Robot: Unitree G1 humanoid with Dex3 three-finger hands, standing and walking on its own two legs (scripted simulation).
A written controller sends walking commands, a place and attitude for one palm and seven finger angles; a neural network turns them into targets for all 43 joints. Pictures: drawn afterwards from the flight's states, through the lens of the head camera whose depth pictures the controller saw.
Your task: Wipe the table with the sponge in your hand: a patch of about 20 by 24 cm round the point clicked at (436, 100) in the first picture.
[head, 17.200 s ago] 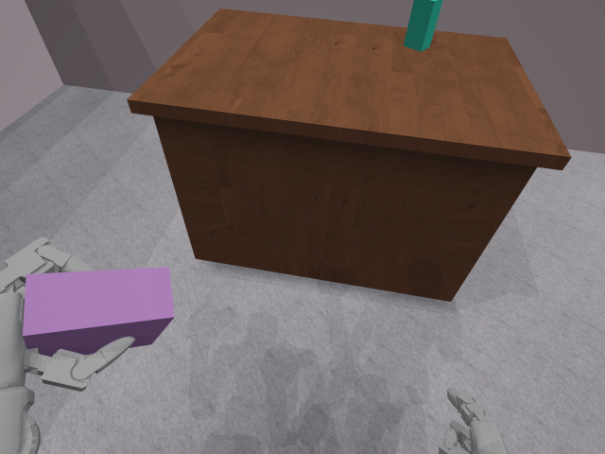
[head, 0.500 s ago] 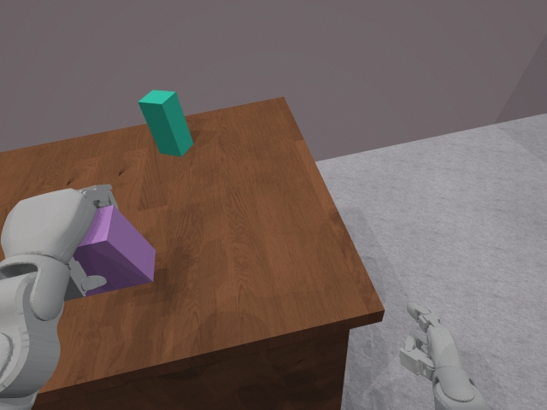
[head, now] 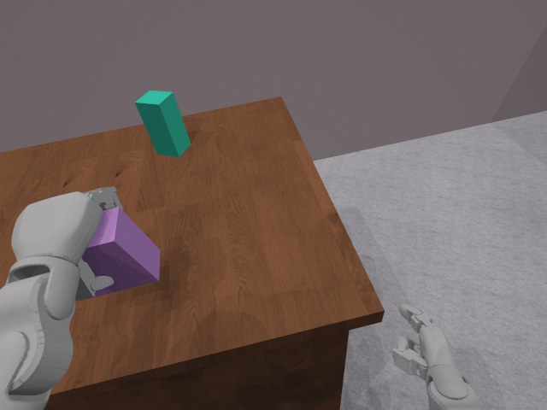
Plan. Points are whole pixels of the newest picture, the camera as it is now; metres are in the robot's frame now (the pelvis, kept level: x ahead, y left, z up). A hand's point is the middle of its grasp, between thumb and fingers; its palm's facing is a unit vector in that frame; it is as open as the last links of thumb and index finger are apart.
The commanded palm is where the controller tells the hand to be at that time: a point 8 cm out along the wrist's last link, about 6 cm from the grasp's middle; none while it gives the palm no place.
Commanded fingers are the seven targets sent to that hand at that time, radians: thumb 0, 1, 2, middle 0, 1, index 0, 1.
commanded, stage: move the sponge above the wiping area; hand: left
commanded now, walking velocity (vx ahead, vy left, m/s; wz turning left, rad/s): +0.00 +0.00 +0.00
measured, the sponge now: (106, 263) +0.24 +0.28 +0.13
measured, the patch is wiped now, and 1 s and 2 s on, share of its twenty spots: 0.00 0.00 0.00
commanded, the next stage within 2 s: lower the sponge onto the table in 1.52 s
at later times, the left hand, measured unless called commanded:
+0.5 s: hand (99, 253) +0.25 +0.29 +0.14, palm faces +0.05 -0.07 -1.00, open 9.5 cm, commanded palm +0.22 +0.28 +0.21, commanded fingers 0.00 0.10 1.30 -1.20 -1.60 -1.20 -1.60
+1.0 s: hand (123, 252) +0.26 +0.27 +0.12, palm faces +0.05 -0.08 -1.00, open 9.5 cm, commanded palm +0.23 +0.27 +0.20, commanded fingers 0.00 0.10 1.30 -1.20 -1.60 -1.20 -1.60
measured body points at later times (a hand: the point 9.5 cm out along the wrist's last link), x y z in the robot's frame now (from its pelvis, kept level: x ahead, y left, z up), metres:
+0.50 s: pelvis +0.00 +0.00 +0.00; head +0.00 -0.05 +0.45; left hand +0.24 +0.29 +0.19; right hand +0.26 -0.20 -0.09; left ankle +0.04 +0.14 -0.74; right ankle -0.01 -0.13 -0.74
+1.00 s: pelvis +0.01 +0.00 +0.00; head +0.01 -0.05 +0.45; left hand +0.25 +0.27 +0.18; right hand +0.27 -0.19 -0.08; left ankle +0.04 +0.14 -0.74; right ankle -0.01 -0.13 -0.74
